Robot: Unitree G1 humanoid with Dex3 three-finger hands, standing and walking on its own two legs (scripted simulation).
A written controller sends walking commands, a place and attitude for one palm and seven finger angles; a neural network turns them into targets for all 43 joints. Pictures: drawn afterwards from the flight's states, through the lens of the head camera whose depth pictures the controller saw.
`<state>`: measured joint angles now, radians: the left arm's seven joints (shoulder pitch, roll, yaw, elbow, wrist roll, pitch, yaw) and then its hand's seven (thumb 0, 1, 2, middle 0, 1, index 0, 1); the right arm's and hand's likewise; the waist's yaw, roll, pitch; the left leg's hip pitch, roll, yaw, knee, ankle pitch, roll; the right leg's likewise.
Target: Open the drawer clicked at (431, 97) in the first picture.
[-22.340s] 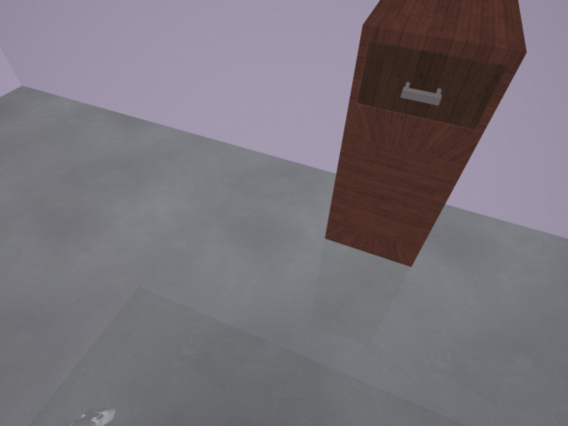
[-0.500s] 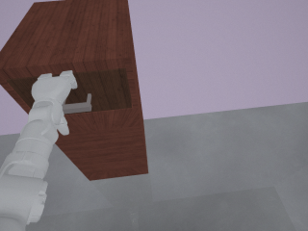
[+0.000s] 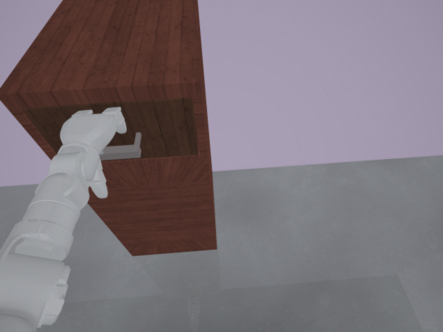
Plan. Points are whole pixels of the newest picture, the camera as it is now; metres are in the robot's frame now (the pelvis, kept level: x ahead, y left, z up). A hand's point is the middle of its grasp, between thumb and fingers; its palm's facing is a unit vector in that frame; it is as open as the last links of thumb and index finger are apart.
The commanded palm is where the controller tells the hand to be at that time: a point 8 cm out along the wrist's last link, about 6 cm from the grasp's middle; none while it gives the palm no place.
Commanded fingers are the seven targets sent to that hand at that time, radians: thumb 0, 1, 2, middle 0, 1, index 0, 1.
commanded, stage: re-aim the fingers above the handle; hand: left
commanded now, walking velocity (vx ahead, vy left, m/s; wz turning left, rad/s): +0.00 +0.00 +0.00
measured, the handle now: (118, 145) +0.49 +0.25 +0.03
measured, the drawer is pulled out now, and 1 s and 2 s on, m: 0.00 0.00 0.00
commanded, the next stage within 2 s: lower the fingers behind the handle in 0.72 s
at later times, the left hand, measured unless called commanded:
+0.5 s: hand (97, 154) +0.42 +0.25 +0.08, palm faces -0.12 -0.01 -0.99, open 13.8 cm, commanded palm +0.42 +0.24 +0.14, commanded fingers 0.00 -0.50 0.30 -0.30 -1.20 -0.30 -1.20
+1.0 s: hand (96, 150) +0.44 +0.26 +0.08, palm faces -0.12 -0.01 -0.99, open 13.8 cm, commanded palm +0.42 +0.26 +0.13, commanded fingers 0.00 -0.50 0.30 -0.30 -1.20 -0.30 -1.20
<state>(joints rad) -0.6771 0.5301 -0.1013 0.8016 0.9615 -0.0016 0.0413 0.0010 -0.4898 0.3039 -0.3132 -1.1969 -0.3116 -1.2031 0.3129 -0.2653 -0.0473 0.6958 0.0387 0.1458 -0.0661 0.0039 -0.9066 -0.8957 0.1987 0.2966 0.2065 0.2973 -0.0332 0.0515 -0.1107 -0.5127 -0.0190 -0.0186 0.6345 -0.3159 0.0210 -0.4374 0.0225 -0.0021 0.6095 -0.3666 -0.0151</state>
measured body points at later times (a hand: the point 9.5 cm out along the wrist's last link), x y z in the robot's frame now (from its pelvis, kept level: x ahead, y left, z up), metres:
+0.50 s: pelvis -0.01 +0.00 +0.00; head +0.03 -0.02 +0.45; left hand +0.42 +0.25 +0.14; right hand +0.06 -0.27 -0.13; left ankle -0.01 +0.11 -0.72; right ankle -0.05 -0.11 -0.72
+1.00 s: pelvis -0.01 -0.01 +0.00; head +0.04 -0.03 +0.45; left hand +0.44 +0.25 +0.13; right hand +0.03 -0.27 -0.14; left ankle -0.01 +0.11 -0.72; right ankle -0.05 -0.11 -0.72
